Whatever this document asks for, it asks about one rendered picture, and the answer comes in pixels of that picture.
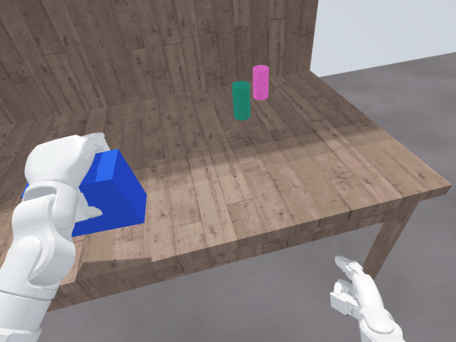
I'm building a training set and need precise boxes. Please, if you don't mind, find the left robot hand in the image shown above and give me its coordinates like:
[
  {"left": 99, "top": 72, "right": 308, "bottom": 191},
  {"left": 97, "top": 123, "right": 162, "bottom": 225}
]
[{"left": 24, "top": 133, "right": 110, "bottom": 223}]

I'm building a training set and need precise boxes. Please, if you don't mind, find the left robot forearm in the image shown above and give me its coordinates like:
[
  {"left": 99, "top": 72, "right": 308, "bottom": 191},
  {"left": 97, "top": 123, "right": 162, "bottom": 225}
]
[{"left": 0, "top": 181, "right": 79, "bottom": 342}]

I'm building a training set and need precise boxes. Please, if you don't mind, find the right robot hand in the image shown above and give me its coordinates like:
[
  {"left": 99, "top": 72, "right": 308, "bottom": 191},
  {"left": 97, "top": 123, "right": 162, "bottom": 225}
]
[{"left": 330, "top": 256, "right": 384, "bottom": 319}]

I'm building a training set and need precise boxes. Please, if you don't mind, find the right robot forearm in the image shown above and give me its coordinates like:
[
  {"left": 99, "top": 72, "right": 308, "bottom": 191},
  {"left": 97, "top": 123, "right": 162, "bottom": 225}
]
[{"left": 358, "top": 306, "right": 405, "bottom": 342}]

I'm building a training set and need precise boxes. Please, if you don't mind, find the table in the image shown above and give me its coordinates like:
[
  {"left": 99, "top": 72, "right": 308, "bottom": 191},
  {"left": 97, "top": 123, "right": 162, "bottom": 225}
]
[{"left": 0, "top": 0, "right": 452, "bottom": 316}]

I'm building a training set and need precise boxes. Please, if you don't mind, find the sponge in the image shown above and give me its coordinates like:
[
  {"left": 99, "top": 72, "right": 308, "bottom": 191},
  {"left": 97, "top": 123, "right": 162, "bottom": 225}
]
[{"left": 21, "top": 149, "right": 147, "bottom": 237}]

